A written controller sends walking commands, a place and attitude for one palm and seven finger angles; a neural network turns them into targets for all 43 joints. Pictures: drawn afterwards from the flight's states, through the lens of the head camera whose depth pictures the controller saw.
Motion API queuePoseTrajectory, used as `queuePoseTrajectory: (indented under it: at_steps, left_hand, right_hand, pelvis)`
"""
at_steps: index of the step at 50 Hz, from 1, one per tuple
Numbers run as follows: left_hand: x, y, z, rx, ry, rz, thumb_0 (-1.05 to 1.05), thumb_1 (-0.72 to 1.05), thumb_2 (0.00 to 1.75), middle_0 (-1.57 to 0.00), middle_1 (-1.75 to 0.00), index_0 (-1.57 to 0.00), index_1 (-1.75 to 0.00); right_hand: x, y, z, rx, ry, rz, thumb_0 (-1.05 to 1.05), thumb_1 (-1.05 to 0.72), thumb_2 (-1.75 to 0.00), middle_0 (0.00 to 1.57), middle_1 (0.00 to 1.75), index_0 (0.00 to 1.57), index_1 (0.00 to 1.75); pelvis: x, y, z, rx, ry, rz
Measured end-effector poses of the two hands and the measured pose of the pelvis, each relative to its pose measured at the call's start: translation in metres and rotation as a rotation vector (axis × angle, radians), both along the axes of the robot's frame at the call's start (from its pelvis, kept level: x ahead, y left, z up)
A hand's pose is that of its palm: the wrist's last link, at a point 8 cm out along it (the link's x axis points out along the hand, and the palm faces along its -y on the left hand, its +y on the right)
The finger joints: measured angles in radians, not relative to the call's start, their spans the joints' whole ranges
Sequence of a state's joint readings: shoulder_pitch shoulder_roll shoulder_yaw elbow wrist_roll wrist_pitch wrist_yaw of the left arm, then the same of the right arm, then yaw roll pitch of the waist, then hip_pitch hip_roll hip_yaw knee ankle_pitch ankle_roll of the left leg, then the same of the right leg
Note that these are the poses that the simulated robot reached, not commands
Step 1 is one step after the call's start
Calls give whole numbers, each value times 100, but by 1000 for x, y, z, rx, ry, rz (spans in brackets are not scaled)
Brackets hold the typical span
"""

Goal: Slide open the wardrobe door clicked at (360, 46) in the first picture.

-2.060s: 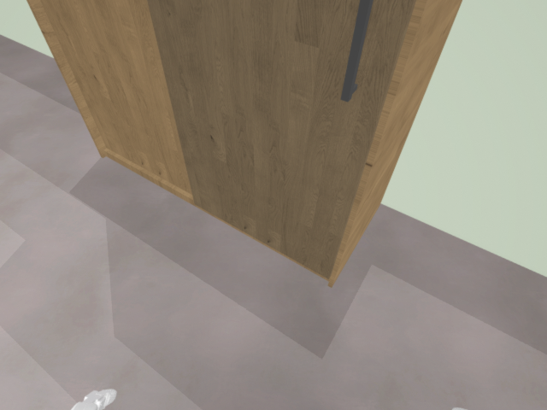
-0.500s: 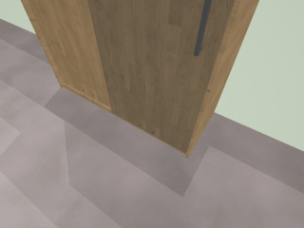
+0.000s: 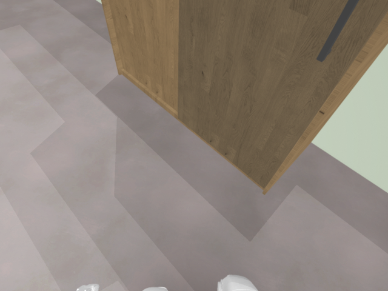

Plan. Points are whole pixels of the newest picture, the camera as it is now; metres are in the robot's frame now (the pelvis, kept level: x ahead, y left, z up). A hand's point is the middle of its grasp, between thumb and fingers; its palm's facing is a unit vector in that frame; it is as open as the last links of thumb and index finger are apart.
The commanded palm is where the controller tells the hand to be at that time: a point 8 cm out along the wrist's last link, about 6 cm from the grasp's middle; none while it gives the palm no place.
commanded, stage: walk to a spot facing it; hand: right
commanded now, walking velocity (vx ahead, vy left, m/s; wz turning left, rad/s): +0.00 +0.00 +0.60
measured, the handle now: (344, 20) +0.71 -0.36 +0.20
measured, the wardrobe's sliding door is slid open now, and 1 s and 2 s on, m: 0.00 0.00 0.00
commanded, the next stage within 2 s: turn to face it in 2.00 s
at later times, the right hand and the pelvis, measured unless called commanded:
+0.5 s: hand out of the picture +0.11 -0.28 -0.16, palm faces -0.22 +0.95 -0.23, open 7.4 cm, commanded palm none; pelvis -0.03 -0.08 +0.01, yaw +17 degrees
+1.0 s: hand (248, 277) +0.17 -0.13 -0.15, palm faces -0.63 +0.75 -0.21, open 7.4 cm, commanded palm none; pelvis -0.04 -0.05 +0.00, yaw +38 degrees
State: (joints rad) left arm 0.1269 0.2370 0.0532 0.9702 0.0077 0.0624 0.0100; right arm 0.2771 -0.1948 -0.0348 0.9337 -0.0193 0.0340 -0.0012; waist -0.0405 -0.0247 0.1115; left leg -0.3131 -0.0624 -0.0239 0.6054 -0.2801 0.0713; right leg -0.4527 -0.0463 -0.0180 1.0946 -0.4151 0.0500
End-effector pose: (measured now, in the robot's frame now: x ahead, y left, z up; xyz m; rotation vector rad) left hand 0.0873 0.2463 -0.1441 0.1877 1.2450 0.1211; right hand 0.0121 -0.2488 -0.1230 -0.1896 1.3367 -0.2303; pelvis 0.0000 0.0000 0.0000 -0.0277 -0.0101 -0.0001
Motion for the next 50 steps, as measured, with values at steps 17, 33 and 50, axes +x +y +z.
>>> queuePoseTrajectory:
  at_steps: [17, 33, 50]
  left_hand:
    - [-22, -10, 42, 104, -156, 179, 1, 91, 90, -19, -30, -20, -30]
    - [-157, -90, 56, 135, -69, 436, 1, 91, 90, -20, -30, -20, -30]
    - [-327, -120, 6, -16, 196, 809, 1, 91, 90, -20, -30, -20, -30]
  right_hand:
    - [54, -41, -2, 25, -64, 200, 1, -90, -90, 20, 30, 20, 30]
    - [117, -78, -5, 75, -86, 440, 1, -91, -90, 20, 30, 19, 30]
    - [184, 76, 5, 123, -191, 810, 1, -91, -90, 20, 30, 20, 30]
  pelvis:
    - [-14, -41, 8, 28, 35, 209]
    - [-29, -97, 16, 74, 4, 428]
    - [-40, -50, -3, 27, 38, 669]
